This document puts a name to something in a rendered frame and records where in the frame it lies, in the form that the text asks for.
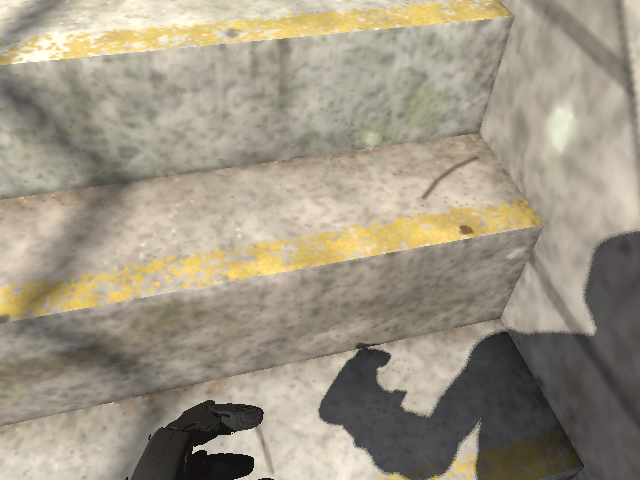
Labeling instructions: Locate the left robot hand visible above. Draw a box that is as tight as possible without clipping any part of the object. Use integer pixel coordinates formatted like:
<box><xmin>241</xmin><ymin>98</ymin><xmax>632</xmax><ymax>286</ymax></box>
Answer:
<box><xmin>125</xmin><ymin>400</ymin><xmax>274</xmax><ymax>480</ymax></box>

